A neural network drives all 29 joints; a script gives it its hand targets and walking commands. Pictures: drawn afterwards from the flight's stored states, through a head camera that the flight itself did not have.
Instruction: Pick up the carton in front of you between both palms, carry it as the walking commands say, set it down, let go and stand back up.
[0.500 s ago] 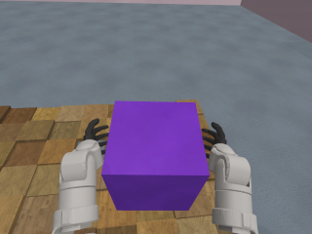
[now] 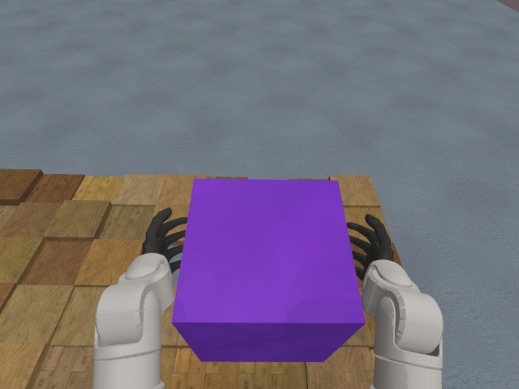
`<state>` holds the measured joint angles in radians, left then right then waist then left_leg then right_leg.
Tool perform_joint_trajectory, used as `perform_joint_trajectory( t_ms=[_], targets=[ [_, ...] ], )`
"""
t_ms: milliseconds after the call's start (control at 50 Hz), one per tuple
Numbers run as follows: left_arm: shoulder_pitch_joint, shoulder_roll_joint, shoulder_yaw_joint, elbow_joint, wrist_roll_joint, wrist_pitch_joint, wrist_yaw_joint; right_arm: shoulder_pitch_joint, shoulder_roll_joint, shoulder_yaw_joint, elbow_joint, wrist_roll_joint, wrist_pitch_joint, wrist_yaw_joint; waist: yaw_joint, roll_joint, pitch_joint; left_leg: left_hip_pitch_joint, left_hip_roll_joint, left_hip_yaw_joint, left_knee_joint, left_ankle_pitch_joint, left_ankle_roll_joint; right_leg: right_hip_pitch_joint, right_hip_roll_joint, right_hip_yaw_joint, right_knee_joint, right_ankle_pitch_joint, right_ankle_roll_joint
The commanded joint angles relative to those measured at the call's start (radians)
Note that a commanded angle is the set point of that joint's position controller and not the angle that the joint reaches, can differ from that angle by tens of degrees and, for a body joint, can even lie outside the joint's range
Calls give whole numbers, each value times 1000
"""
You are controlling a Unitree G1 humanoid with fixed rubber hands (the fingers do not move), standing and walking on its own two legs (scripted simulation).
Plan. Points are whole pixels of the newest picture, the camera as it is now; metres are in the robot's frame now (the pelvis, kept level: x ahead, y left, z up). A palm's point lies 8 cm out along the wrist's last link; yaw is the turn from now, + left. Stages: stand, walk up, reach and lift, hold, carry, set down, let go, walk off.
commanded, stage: carry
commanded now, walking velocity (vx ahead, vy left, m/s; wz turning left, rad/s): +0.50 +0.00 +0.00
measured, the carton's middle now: (264, 278) +0.31 +0.02 +0.02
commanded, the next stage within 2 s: none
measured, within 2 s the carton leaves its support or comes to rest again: neither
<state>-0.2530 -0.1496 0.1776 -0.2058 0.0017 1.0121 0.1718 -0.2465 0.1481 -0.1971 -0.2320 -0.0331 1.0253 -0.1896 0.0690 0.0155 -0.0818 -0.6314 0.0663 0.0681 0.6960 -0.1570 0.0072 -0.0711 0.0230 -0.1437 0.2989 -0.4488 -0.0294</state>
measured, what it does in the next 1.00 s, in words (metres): walks ahead: left foot, then right foot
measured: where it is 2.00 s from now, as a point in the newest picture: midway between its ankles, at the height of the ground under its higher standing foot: (267, 201)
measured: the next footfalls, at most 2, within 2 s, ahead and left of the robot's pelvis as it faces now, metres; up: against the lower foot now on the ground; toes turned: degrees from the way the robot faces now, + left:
left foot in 0.12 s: +0.26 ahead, +0.12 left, -0.03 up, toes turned +3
right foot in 0.62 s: +0.59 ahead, -0.05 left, -0.03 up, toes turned -7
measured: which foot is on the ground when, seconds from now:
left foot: up 0.00-0.10, down 0.12-0.64, up 0.66-1.00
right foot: down 0.00-0.16, up 0.18-0.60, down 0.62-1.00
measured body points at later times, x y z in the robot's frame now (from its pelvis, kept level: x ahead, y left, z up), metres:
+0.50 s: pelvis +0.32 +0.05 -0.02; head +0.33 +0.06 +0.43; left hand +0.64 +0.20 +0.05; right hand +0.63 -0.11 +0.06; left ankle +0.22 +0.12 -0.76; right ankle +0.45 -0.09 -0.70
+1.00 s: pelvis +0.64 +0.02 -0.02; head +0.68 +0.00 +0.43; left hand +0.99 +0.18 +0.08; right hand +0.99 -0.14 +0.07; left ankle +0.77 +0.17 -0.70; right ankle +0.55 -0.04 -0.76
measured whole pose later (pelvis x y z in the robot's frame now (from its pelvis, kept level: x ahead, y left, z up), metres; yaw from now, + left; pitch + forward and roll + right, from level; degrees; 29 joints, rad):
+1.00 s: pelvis +0.64 +0.02 -0.02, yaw +0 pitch +5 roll +2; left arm -0.42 -0.15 0.26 -0.08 0.03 0.93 0.18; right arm -0.42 0.13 -0.25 -0.09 -0.03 0.95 -0.21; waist 0.02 0.01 -0.04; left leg -0.73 0.08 0.09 0.85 -0.18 0.01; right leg -0.11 0.01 -0.14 0.32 -0.31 -0.07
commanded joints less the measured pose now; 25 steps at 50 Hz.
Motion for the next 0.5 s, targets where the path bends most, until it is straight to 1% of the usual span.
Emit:
perform_joint_trajectory(
  t_ms=[0, 20, 60, 80, 100, 120, 140, 160, 180, 200, 220, 240, 260, 280, 300, 320, 340, 360, 400, 420, 480],
  targets=[
    [-474, -674, -623, -98, -178, -13, -8, -419, 647, 544, -53, 101, -20, -4, -30, -131, -186, 62, -24, 57, -136, 138, 17, 137, -213, 129, -43, 535, -92],
    [-473, -662, -614, -89, -167, -11, -3, -431, 632, 544, -56, 106, -17, -4, -42, -139, -175, 101, -23, 65, -159, 171, 29, 130, -216, 114, -28, 582, -81],
    [-465, -647, -592, -72, -138, -4, 7, -449, 611, 546, -51, 121, -10, 0, -85, -151, -198, 218, -50, 115, -177, 163, 45, 144, -211, 64, 83, 829, -54],
    [-461, -642, -580, -66, -124, 1, 11, -450, 606, 550, -42, 130, -6, 3, -105, -152, -243, 348, -83, 158, -198, 136, 48, 134, -192, 10, 220, 926, -35],
    [-457, -638, -570, -65, -107, 4, 16, -444, 602, 555, -39, 142, -3, 7, -135, -95, -304, 555, -106, 183, -241, 88, 41, 51, -149, -36, 464, 857, -9],
    [-446, -630, -548, -54, -87, 6, 22, -437, 607, 562, -40, 148, -1, 13, -146, 42, -343, 764, 52, -62, -191, -61, 40, -226, -96, 19, 722, 439, 9],
    [-460, -609, -533, -43, -78, 20, 24, -398, 618, 549, 6, 144, 0, 14, -163, 223, -227, 708, 85, -203, -161, 327, 63, -372, 16, 23, 920, -30, -3],
    [-402, -633, -531, -10, -86, 28, 24, -433, 555, 533, -17, 132, 2, 5, -129, 356, -343, 876, 268, -621, -282, 310, 263, -619, 91, 97, 1115, -104, 19],
    [-415, -631, -513, -18, -79, 27, 29, -458, 610, 576, -22, 167, 8, 10, -130, 242, -355, 888, 308, -652, -314, 185, 302, -705, 10, 161, 1192, -72, 0],
    [-433, -658, -503, -27, -67, 28, 30, -492, 662, 605, -48, 198, 2, 23, -139, 142, -319, 806, 264, -585, -311, 188, 279, -724, -16, 153, 1196, -43, -7],
    [-438, -693, -506, -26, -62, 23, 27, -518, 703, 629, -69, 217, -3, 37, -126, 49, -304, 742, 252, -511, -306, 185, 251, -720, -55, 167, 1146, -20, -2],
    [-434, -713, -509, -20, -55, 13, 23, -542, 742, 652, -76, 228, -14, 48, -117, 24, -292, 682, 250, -461, -332, 164, 222, -695, -83, 163, 1069, -11, 5],
    [-447, -739, -520, -16, -53, 2, 18, -559, 767, 659, -71, 235, -26, 57, -110, 40, -280, 620, 239, -413, -378, 98, 196, -653, -101, 150, 975, 9, 13],
    [-457, -767, -527, -9, -57, -9, 14, -578, 777, 664, -77, 245, -37, 62, -106, 73, -277, 585, 225, -371, -406, 97, 186, -613, -96, 127, 905, 29, 20],
    [-457, -777, -531, -8, -58, -21, 12, -578, 783, 666, -75, 248, -47, 64, -104, 100, -276, 582, 214, -326, -425, 121, 187, -605, -93, 108, 841, 45, 28],
    [-462, -780, -537, -4, -57, -30, 12, -566, 780, 660, -62, 243, -57, 65, -105, 124, -285, 608, 203, -288, -427, 181, 193, -614, -92, 87, 810, 96, 31],
    [-469, -778, -543, 4, -58, -39, 12, -548, 770, 649, -43, 233, -66, 62, -106, 136, -289, 639, 195, -250, -422, 246, 194, -638, -92, 70, 765, 114, 33],
    [-477, -770, -544, 15, -56, -47, 12, -531, 756, 634, -23, 216, -74, 58, -111, 134, -286, 684, 175, -207, -412, 307, 188, -666, -99, 66, 721, 201, 36],
    [-507, -745, -547, 33, -58, -60, 14, -515, 722, 599, 20, 176, -89, 46, -118, 125, -263, 725, 142, -150, -400, 336, 185, -687, -89, 48, 614, 270, 30],
    [-528, -727, -544, 43, -59, -66, 16, -520, 702, 581, 38, 158, -96, 38, -121, 114, -248, 733, 131, -134, -391, 362, 185, -685, -78, 34, 560, 295, 24],
    [-607, -678, -532, 69, -74, -81, 24, -567, 641, 539, 74, 121, -111, 10, -130, 116, -198, 719, 123, -98, -375, 449, 176, -625, -48, -8, 421, 367, -3]
  ],
)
